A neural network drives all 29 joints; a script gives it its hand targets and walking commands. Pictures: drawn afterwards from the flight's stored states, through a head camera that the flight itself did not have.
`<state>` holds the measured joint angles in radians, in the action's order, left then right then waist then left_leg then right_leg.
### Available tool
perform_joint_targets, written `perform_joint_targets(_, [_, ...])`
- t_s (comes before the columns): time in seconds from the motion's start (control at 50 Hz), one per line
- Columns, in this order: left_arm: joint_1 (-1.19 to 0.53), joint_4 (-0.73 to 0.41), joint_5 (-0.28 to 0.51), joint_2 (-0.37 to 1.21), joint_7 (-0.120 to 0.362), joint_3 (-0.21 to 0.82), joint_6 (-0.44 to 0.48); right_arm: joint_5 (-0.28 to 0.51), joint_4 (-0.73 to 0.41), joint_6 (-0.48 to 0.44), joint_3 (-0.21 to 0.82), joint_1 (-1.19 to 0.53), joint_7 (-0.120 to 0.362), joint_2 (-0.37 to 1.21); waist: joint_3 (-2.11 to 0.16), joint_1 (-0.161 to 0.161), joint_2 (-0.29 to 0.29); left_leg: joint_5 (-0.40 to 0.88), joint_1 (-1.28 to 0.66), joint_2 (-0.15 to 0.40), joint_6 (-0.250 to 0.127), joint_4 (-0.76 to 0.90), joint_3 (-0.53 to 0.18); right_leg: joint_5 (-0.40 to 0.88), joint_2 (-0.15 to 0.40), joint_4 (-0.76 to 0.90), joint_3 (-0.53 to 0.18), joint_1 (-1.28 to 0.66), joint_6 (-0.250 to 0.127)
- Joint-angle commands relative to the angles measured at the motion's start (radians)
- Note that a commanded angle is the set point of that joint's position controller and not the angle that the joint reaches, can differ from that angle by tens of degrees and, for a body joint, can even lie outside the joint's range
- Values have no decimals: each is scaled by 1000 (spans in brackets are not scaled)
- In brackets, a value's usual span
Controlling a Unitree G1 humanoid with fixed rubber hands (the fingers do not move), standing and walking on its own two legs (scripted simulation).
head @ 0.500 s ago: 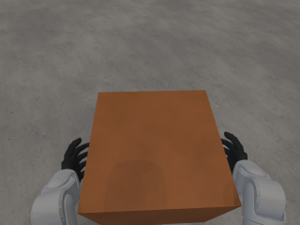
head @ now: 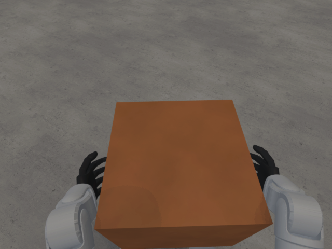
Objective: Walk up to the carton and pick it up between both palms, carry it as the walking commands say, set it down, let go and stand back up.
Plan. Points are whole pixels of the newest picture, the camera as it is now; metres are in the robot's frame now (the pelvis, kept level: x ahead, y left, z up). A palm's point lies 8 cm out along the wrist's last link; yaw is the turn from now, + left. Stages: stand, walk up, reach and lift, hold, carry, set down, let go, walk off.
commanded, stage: carry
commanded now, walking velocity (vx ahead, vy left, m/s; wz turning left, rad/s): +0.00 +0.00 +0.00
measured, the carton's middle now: (176, 176) +0.29 -0.03 -0.01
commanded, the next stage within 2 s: none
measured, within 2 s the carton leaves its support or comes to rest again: neither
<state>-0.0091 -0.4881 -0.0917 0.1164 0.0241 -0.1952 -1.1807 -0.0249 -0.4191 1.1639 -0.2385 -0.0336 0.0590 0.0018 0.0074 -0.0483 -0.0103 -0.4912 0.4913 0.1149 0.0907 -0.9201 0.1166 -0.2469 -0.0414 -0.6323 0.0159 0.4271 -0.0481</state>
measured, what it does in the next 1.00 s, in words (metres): steps on the spot: left foot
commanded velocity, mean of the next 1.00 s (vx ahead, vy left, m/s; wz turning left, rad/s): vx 0.00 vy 0.00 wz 0.00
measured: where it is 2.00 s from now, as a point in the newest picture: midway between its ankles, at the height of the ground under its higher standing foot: outside the picture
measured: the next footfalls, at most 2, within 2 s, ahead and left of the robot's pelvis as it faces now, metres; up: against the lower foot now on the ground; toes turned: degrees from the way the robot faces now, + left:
left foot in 0.08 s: +0.06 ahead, +0.11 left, +0.00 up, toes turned +9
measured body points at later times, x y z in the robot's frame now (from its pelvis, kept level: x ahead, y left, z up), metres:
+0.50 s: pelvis -0.04 -0.02 +0.01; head -0.06 -0.01 +0.46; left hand +0.22 +0.15 +0.08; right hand +0.19 -0.24 +0.08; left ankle +0.02 +0.11 -0.72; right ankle -0.01 -0.13 -0.72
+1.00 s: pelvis -0.04 -0.01 +0.01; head -0.05 +0.00 +0.46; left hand +0.21 +0.17 +0.08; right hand +0.20 -0.21 +0.08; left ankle +0.02 +0.11 -0.72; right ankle -0.01 -0.13 -0.72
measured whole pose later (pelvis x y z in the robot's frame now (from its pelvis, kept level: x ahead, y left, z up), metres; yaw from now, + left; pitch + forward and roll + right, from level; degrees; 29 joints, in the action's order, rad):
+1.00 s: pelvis -0.04 -0.01 +0.01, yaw -2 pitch +1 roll -1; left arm -0.05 -0.41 -0.07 0.07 0.03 -0.21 -1.20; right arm -0.08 -0.37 1.18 -0.22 -0.05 0.05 0.03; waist -0.06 0.01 -0.01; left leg -0.19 0.37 0.10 0.00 -0.55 0.16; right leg -0.21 0.02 -0.52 0.05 0.34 0.00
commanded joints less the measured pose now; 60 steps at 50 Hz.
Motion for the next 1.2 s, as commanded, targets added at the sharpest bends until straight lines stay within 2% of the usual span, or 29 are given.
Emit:
perform_joint_targets(0.0, [-407, -148, 326, 677, 146, 776, 17, 348, -179, 1, 843, -456, 182, 785, -389, 74, -140, 28, -104, -30, -26, 146, -9, 399, 280, 187, -251, -261, -137])
perform_joint_targets(0.04, [-413, -126, 334, 682, 151, 790, 8, 331, -148, 7, 829, -421, 182, 775, -379, 58, -121, 163, -231, -34, -33, 406, 19, 285, 240, 175, -235, -209, -101])
perform_joint_targets(0.06, [-414, -115, 336, 687, 153, 791, 7, 322, -130, 8, 819, -409, 183, 765, -369, 58, -78, 203, -321, 23, -33, 472, -26, 208, 209, 155, -217, -143, -69])
perform_joint_targets(0.08, [-425, -99, 348, 698, 160, 802, 2, 310, -118, 4, 807, -407, 181, 747, -324, 57, 97, 217, -331, 147, -66, 535, -160, 95, 148, 92, -138, -49, -18])
perform_joint_targets(0.1, [-481, -126, 374, 697, 167, 819, 0, 301, -99, 0, 792, -388, 176, 750, -293, 51, 241, 291, -309, 245, -131, 593, -260, -48, 63, -16, -37, -28, 17])
perform_joint_targets(0.12, [-509, -136, 383, 695, 171, 825, -2, 290, -98, 3, 783, -377, 174, 758, -272, 49, 257, 348, -261, 300, -181, 617, -282, -142, 54, -96, -19, -46, 23])
perform_joint_targets(0.14, [-516, -133, 391, 705, 175, 829, -4, 283, -112, 6, 784, -387, 170, 761, -252, 46, 217, 363, -227, 310, -203, 622, -264, -190, 58, -141, -15, -52, 21])
perform_joint_targets(0.16, [-515, -120, 407, 718, 181, 834, -7, 276, -130, 8, 785, -400, 164, 757, -235, 46, 176, 347, -208, 272, -196, 606, -209, -209, 60, -123, -9, -59, 17])
perform_joint_targets(0.2, [-489, -84, 416, 727, 188, 835, -13, 263, -131, 16, 782, -400, 152, 736, -224, 54, 158, 394, -202, 213, -160, 543, -124, -94, 51, 23, 27, -98, 22])
perform_joint_targets(0.24, [-470, -69, 415, 719, 189, 824, -19, 254, -116, 22, 781, -377, 146, 721, -239, 51, 140, 486, -216, 177, -122, 467, -91, -13, 75, 132, 23, -150, 27])
perform_joint_targets(0.26, [-469, -61, 415, 711, 191, 813, -21, 245, -101, 24, 777, -365, 144, 716, -262, 47, 112, 506, -209, 158, -100, 429, -76, 62, 120, 153, -15, -191, 26])
perform_joint_targets(0.28, [-478, -51, 409, 698, 194, 799, -20, 236, -90, 27, 778, -357, 142, 718, -283, 36, 24, 475, -175, 114, -66, 402, -52, 203, 193, 143, -91, -219, 15])
perform_joint_targets(0.3, [-486, -50, 400, 701, 194, 789, -16, 244, -105, 29, 788, -387, 146, 728, -280, 31, -59, 350, -199, 71, -36, 383, -7, 224, 224, 185, -143, -175, 6])
perform_joint_targets(0.32, [-504, -55, 393, 707, 193, 782, -15, 253, -104, 29, 789, -417, 151, 744, -277, 32, -76, 277, -218, 54, -28, 382, -1, 181, 233, 224, -157, -153, -1])
perform_joint_targets(0.38, [-526, -76, 368, 708, 181, 769, -13, 298, -126, 25, 812, -486, 166, 779, -256, 41, -38, 235, -218, 56, -33, 421, -13, -62, 213, 273, -133, -120, -5])
perform_joint_targets(0.46, [-503, -69, 346, 701, 166, 752, -14, 331, -125, 30, 829, -516, 177, 776, -261, 44, -29, 226, -202, 59, -40, 450, -24, -119, 193, 276, -105, -134, -7])
perform_joint_targets(0.66, [-522, -43, 347, 714, 167, 756, -12, 316, -88, 28, 805, -509, 178, 777, -262, 43, -19, 235, -225, 59, -44, 457, -30, -100, 182, 282, -99, -108, -6])
perform_joint_targets(0.88, [-542, -51, 371, 728, 178, 770, -5, 278, -101, 16, 781, -481, 160, 775, -290, 43, 15, 255, -232, 76, -64, 480, -51, 8, 159, 218, -55, -123, 3])
perform_joint_targets(1.18, [-504, -60, 343, 705, 168, 751, 5, 280, -121, 4, 792, -472, 158, 773, -314, 43, 21, 302, -230, 70, -74, 476, -52, 82, 164, 186, -36, -145, 5])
